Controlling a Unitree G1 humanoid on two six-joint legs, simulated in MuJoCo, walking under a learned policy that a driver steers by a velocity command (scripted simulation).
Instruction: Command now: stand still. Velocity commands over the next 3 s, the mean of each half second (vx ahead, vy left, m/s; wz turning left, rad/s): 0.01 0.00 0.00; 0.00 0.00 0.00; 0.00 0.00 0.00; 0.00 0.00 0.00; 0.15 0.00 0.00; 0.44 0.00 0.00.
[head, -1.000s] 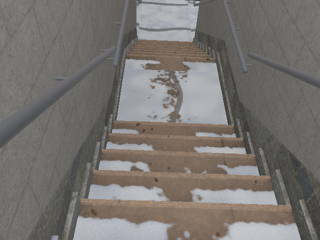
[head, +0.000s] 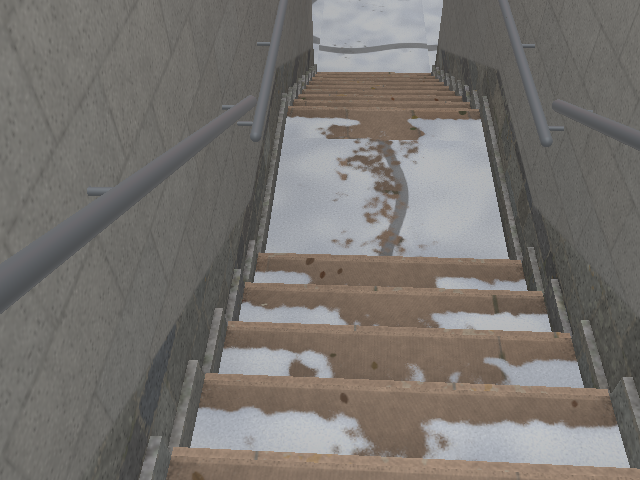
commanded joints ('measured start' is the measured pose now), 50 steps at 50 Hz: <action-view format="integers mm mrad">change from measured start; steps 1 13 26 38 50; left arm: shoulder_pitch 24 -26 -23 87 124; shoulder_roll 93 91 80 42 48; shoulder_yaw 17 29 31 16 6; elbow -10 26 40 64 61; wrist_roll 2 7 14 41 24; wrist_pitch -3 -8 10 31 -6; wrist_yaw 0 -5 7 -26 -31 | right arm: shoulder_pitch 42 -6 49 84 100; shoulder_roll -57 -56 -30 -42 -13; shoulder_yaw -10 -5 9 13 21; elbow -4 35 93 58 24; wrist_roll -2 -14 -27 -34 -38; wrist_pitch -7 -22 -26 -32 0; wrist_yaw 0 10 14 18 24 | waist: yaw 0 -4 -13 20 -15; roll -24 -18 -22 25 -7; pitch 8 9 13 7 0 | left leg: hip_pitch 33 22 -7 -158 -103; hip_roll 68 88 65 61 62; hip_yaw -55 -59 -32 -65 -60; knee -46 -116 -86 -121 -60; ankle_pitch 229 212 137 -17 28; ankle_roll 30 20 26 48 56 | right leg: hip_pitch -36 -49 -105 -77 -174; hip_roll -140 -132 -136 -85 -90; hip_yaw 115 110 131 78 94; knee -86 -155 -186 -61 -74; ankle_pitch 331 210 85 74 67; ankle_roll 27 37 14 21 25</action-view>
